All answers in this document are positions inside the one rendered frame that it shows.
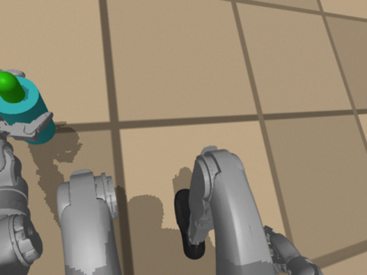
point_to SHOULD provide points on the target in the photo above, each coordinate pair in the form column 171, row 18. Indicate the right robot arm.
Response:
column 302, row 266

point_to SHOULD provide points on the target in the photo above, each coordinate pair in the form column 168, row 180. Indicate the right robot foot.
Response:
column 182, row 213

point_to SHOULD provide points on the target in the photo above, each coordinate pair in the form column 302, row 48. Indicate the left robot arm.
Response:
column 20, row 244

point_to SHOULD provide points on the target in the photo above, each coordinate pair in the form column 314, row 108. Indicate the bottle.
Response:
column 21, row 102

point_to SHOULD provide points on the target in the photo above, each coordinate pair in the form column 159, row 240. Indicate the left robot hand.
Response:
column 24, row 131

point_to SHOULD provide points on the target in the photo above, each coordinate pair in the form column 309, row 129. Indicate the right robot hand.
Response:
column 281, row 249

